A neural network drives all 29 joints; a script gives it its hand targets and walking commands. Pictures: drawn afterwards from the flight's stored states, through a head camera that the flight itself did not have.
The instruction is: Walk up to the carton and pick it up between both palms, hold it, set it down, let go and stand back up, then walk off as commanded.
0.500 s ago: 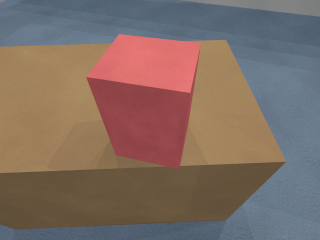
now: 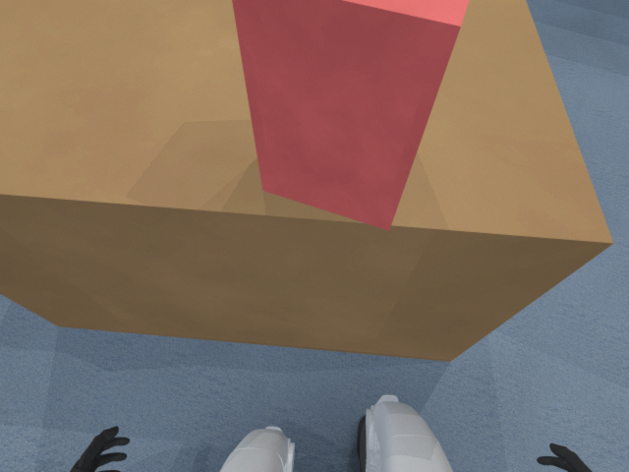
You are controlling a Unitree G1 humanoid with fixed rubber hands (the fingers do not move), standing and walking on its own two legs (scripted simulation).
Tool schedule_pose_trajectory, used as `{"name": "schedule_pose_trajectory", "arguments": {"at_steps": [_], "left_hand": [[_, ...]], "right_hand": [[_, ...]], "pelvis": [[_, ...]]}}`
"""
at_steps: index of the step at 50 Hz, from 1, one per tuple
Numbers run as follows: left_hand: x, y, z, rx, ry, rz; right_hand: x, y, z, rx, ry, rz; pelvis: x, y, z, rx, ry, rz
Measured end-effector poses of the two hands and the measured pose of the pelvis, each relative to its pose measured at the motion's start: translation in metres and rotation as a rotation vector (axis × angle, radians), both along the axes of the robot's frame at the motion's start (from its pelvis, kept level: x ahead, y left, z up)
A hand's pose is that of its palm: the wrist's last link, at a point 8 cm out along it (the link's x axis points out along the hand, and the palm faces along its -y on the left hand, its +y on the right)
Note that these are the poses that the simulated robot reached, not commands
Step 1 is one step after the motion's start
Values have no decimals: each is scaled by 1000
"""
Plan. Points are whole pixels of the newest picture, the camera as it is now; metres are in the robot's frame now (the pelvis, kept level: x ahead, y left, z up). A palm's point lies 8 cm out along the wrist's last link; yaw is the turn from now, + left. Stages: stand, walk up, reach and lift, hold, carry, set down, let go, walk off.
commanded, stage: walk off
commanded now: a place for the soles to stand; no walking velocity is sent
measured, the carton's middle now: (352, 89) +0.53 -0.03 +0.14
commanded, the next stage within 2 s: stand in 1.68 s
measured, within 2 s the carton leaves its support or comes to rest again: neither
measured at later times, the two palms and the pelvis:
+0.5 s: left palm out of the picture +0.01 +0.31 -0.09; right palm out of the picture -0.04 -0.31 -0.11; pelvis -0.12 +0.00 +0.00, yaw -8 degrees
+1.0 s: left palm out of the picture -0.11 +0.33 -0.11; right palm out of the picture -0.20 -0.29 -0.10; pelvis -0.26 +0.02 -0.01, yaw -10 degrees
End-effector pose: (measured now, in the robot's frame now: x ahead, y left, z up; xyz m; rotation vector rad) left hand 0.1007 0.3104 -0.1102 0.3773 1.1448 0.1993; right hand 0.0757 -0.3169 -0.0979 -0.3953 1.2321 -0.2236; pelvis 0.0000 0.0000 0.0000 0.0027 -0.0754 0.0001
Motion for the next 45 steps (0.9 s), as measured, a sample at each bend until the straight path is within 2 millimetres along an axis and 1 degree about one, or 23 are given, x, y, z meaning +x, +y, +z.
{"name": "schedule_pose_trajectory", "arguments": {"at_steps": [4, 6, 9, 13, 15, 18, 20, 23, 26, 30, 34, 37, 39, 42, 45], "left_hand": [[-21, 9, -4, -15, 46, 28], [-29, 12, -4, -16, 52, 22], [-39, 15, -2, -11, 57, -1], [-50, 17, 0, 6, 63, -43], [-53, 16, 2, 19, 60, -65], [-58, 11, 7, 45, 42, -101], [-64, 6, 11, 56, 24, -122], [-77, -1, 18, 63, 8, -150], [-91, -6, 24, 64, -1, -149], [-105, -8, 24, 52, -29, -144], [-120, -4, 15, 22, -51, -149], [-135, 3, 4, -7, -41, -140], [-145, 6, 1, -16, -23, -129], [-159, 12, -1, -10, -14, -130], [-176, 17, 0, 8, -16, -138]], "right_hand": [[-23, 21, 8, 7, -19, -16], [-30, 28, 11, 8, -39, -29], [-35, 35, 13, 15, -85, -36], [-41, 37, 10, 28, -149, -38], [-46, 35, 7, 35, -174, -38], [-60, 27, -3, 48, -195, -36], [-73, 20, -10, 55, -189, -37], [-96, 11, -15, 56, -146, -68], [-118, 4, -17, 44, -116, -88], [-149, 1, -16, 25, -81, -80], [-176, 6, -14, 4, -47, -67], [-196, 18, -9, -6, -45, -66], [-210, 25, -4, -4, -55, -66], [-230, 33, 2, -2, -73, -75], [-246, 37, 4, 3, -103, -83]], "pelvis": [[-11, 10, 5, -21, -5, -22], [-17, 12, 7, -25, -3, -37], [-27, 14, 8, -31, -5, -67], [-46, 15, 5, -30, -7, -111], [-57, 13, 2, -24, -5, -132], [-78, 8, -3, -14, 2, -157], [-93, 4, -5, -35, -5, -148], [-110, 1, -3, -15, -1, -137], [-123, 5, 0, -3, 2, -131], [-141, 11, 1, 3, 5, -108], [-162, 21, -3, -6, 9, -76], [-181, 29, -4, 26, -18, -93], [-191, 33, -2, 7, -15, -97], [-206, 31, 0, -5, -8, -104], [-224, 27, -1, -12, -7, -123]]}}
